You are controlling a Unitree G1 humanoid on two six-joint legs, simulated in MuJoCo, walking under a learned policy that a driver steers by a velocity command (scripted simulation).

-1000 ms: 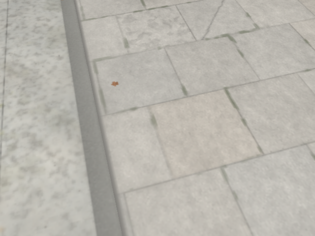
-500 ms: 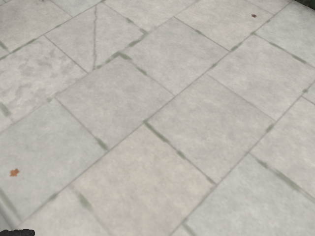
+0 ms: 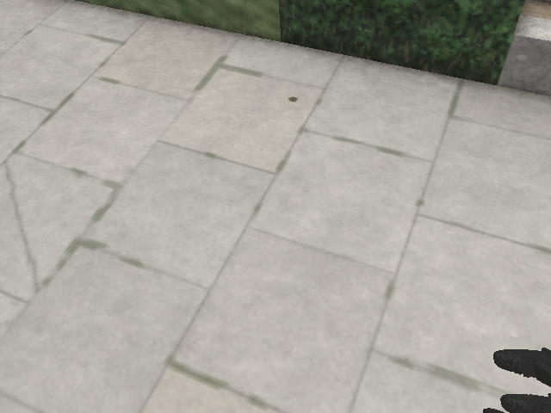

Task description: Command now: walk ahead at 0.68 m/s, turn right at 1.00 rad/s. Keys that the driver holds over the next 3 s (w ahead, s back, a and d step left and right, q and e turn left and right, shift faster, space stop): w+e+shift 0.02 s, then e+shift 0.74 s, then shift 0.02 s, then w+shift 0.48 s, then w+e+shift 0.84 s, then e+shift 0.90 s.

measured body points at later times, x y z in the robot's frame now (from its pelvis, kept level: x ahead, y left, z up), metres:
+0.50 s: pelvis +0.19 +0.02 -0.02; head +0.24 -0.03 +0.42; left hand +0.52 +0.13 -0.09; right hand +0.11 -0.29 -0.14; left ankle +0.12 +0.18 -0.73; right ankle +0.24 -0.11 -0.75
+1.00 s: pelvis +0.34 -0.01 -0.01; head +0.34 +0.00 +0.44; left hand +0.66 -0.01 -0.08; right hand +0.16 -0.25 -0.11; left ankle +0.42 +0.05 -0.74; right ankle +0.23 -0.11 -0.68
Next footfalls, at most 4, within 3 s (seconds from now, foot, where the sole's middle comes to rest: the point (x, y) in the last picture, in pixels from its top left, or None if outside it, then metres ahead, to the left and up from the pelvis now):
0.10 left None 0.15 0.17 -0.78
0.50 right None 0.28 -0.13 -0.78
0.90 left None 0.44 0.02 -0.78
1.38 right None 0.38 -0.34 -0.78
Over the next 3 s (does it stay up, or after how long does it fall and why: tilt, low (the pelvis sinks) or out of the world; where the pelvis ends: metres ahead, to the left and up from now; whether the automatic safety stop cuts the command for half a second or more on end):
stays up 0.53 -1.21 -0.02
